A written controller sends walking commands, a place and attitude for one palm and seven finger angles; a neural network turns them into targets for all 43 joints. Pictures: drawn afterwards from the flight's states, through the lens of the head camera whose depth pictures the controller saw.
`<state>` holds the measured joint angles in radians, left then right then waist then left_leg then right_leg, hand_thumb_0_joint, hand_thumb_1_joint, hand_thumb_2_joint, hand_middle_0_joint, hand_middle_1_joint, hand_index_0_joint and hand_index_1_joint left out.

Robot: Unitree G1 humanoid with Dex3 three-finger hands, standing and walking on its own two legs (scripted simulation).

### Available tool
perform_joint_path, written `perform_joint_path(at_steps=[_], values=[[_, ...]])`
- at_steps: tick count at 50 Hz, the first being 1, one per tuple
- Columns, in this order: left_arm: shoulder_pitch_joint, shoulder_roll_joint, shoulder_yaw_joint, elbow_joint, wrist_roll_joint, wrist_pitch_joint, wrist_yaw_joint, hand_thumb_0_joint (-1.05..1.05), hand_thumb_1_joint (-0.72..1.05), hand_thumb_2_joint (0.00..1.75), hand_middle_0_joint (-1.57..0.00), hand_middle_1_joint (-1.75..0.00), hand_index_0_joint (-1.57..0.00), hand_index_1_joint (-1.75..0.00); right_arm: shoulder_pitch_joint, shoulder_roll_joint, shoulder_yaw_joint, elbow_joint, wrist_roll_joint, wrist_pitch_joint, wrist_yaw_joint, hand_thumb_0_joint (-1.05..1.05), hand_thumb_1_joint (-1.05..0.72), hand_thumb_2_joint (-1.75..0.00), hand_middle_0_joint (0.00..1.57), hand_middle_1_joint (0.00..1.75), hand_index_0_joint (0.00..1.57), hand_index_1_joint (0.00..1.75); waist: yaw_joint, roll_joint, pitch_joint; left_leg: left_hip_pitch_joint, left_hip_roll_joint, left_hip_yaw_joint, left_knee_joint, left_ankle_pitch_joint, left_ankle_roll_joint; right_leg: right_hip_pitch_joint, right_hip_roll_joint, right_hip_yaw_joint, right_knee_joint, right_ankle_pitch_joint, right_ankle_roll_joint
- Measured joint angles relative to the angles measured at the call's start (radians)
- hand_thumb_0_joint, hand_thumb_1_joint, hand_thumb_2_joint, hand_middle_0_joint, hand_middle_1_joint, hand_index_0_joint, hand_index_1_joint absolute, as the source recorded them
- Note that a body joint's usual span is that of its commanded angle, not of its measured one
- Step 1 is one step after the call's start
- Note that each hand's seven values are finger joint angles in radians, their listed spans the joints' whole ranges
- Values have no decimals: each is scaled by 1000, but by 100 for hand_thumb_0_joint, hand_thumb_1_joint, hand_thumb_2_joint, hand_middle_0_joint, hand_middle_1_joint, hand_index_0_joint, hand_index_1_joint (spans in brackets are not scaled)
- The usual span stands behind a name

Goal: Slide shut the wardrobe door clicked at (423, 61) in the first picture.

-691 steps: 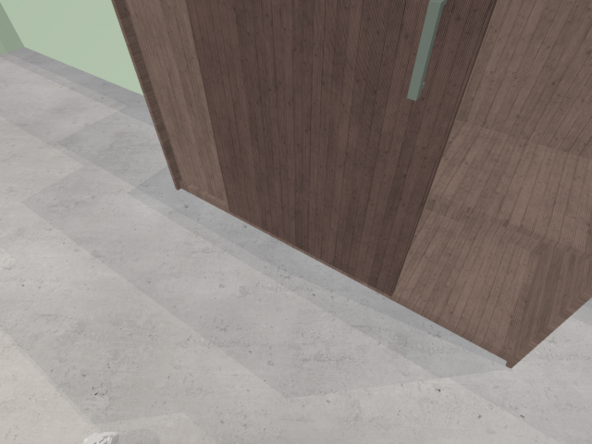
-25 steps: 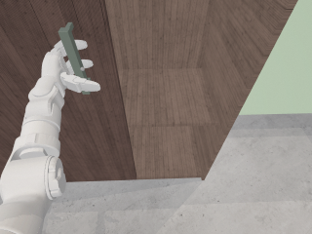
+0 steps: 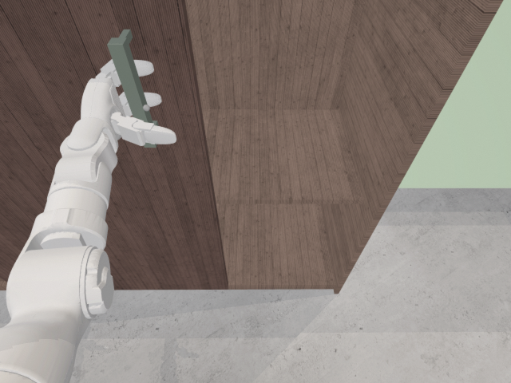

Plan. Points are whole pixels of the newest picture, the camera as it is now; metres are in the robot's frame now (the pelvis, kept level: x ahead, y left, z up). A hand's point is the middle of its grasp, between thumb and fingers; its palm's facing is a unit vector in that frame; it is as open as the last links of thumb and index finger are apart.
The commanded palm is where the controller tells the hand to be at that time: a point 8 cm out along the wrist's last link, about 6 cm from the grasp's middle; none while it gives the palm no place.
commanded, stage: slide the fingers in behind the handle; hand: left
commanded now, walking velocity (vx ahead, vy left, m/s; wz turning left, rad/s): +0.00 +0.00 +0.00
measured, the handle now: (139, 93) +0.53 +0.19 +0.18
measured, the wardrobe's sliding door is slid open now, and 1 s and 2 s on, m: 0.43 0.43 0.43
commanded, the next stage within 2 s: grip the handle and tug to test in 0.16 s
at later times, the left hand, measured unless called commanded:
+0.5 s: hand (144, 108) +0.47 +0.16 +0.19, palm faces +0.01 -1.00 +0.00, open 12.8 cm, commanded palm +0.45 +0.20 +0.19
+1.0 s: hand (144, 107) +0.48 +0.16 +0.19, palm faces +0.03 -1.00 -0.01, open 5.8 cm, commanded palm +0.45 +0.21 +0.19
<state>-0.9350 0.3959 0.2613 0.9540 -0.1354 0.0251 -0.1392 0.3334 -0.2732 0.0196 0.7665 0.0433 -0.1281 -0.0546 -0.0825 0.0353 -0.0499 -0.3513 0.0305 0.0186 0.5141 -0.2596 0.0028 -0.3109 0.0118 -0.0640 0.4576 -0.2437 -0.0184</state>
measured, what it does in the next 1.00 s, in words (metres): stands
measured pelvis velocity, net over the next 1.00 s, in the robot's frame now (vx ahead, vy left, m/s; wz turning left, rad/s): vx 0.00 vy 0.00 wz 0.00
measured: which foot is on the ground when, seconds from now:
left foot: down 0.00-1.00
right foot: down 0.00-1.00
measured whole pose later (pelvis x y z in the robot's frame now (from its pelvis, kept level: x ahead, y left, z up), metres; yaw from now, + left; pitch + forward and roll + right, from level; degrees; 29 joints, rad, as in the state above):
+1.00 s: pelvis +0.00 +0.00 +0.00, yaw +0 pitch +5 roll -1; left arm -0.90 0.38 0.26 0.90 -0.14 0.04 -0.12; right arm 0.33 -0.27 0.02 0.77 0.04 -0.13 -0.05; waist -0.08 0.04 -0.06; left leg -0.34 0.03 0.02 0.51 -0.27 0.01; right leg -0.30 0.01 -0.06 0.45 -0.25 -0.01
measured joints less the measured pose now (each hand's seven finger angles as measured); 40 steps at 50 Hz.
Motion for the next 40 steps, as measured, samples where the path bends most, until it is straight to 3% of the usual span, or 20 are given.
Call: perform_joint_path(at_steps=[20, 27, 40], values=[[52, -15, 13, -70, -2, 16, 1, -1, -44, 33, -29, -121, -29, -121, 3, 8, 1, -14, 1, 2, 4, 1, -90, -90, 20, 30, 21, 30, -1, -1, -9, 20, -3, 17, -7, -5, 8, 16, -2, 18, -12, 4, 9], [44, -24, -9, -76, -4, 28, 23, -1, -22, 42, -30, -124, -30, -124, -2, 8, 0, -9, 3, 3, 4, 1, -90, -90, 20, 30, 21, 30, 5, -1, -6, 21, -6, 11, -8, -4, 9, 20, -6, 12, -13, 3, 10], [22, -15, -7, -42, -4, 16, 17, 0, 36, 67, -36, -130, -36, -132, -6, 9, 1, -2, -1, -4, 6, 1, -90, -90, 20, 30, 21, 30, 6, -1, -6, 10, -6, 4, -4, -3, 6, 10, -5, 6, -7, 1, 7]])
